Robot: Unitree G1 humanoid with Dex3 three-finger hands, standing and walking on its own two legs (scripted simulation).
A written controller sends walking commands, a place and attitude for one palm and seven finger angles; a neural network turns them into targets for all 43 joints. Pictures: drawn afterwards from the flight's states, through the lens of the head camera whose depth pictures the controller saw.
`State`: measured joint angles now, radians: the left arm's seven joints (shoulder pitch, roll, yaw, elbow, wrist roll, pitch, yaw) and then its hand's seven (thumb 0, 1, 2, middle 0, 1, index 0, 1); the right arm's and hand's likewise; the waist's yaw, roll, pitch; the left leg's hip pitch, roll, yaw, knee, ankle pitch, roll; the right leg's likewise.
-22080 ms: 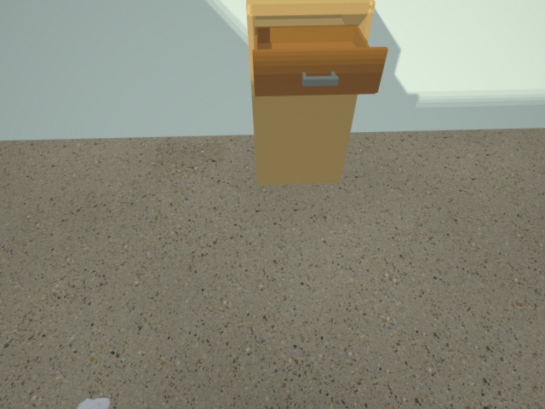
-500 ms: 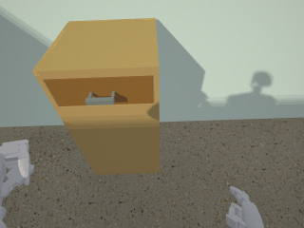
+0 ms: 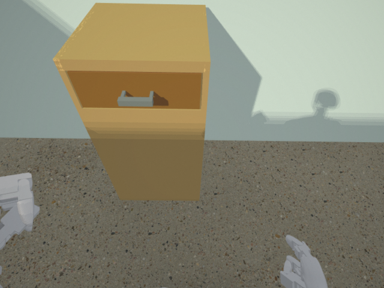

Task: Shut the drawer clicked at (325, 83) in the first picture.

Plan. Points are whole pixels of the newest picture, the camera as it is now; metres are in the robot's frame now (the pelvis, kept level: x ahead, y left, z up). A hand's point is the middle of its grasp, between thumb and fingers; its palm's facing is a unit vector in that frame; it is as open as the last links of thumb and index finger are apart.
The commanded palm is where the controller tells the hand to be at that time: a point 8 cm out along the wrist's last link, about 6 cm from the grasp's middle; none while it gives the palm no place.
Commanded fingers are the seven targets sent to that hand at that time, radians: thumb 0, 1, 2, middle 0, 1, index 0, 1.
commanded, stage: step back with the hand held close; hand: left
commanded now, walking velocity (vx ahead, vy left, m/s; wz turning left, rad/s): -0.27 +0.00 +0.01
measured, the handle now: (136, 97) +0.64 +0.22 +0.01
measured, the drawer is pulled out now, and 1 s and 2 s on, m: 0.00 0.00 0.00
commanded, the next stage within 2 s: stop stepping back and stand still in 0.66 s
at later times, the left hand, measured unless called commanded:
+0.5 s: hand (7, 267) +0.12 +0.23 +0.18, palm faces +0.31 -0.83 -0.47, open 3.2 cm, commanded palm +0.05 +0.28 +0.19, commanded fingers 0.00 0.90 0.90 -1.40 -1.60 -1.40 -1.60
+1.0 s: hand out of the picture +0.01 +0.24 +0.18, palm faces +0.27 -0.86 -0.44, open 3.2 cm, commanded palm -0.03 +0.29 +0.19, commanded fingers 0.00 0.90 0.90 -1.40 -1.60 -1.40 -1.60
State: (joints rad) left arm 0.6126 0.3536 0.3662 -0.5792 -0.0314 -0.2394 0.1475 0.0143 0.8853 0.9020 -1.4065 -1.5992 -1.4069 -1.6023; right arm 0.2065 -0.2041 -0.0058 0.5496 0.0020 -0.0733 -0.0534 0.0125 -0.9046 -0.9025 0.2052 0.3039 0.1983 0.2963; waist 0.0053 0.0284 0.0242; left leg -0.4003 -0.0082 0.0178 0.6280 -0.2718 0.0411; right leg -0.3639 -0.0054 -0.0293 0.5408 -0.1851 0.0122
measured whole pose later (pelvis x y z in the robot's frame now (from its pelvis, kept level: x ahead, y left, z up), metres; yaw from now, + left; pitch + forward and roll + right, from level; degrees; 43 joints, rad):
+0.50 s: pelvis -0.07 +0.00 +0.00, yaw +1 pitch +1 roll -3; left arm 0.65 0.43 0.37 -0.64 -0.04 -0.30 0.13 0.01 0.88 0.90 -1.41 -1.60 -1.41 -1.60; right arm 0.16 -0.20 -0.03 0.59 0.00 -0.06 -0.05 0.01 -0.90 -0.90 0.21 0.30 0.20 0.30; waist -0.02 0.02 0.02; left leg -0.51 0.00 -0.04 0.67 -0.25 0.00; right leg -0.33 0.08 0.05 0.54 -0.24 0.00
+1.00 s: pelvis -0.18 +0.02 +0.00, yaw -3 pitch +1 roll -3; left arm 0.68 0.44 0.39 -0.68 -0.08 -0.22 0.12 0.01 0.88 0.90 -1.41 -1.60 -1.41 -1.60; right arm 0.21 -0.17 0.03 0.63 -0.01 -0.08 -0.04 0.01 -0.90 -0.90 0.21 0.30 0.20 0.30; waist 0.00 0.01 -0.03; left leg -0.50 0.00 0.00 0.65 -0.19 0.00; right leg -0.09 0.05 -0.01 0.45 -0.37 0.00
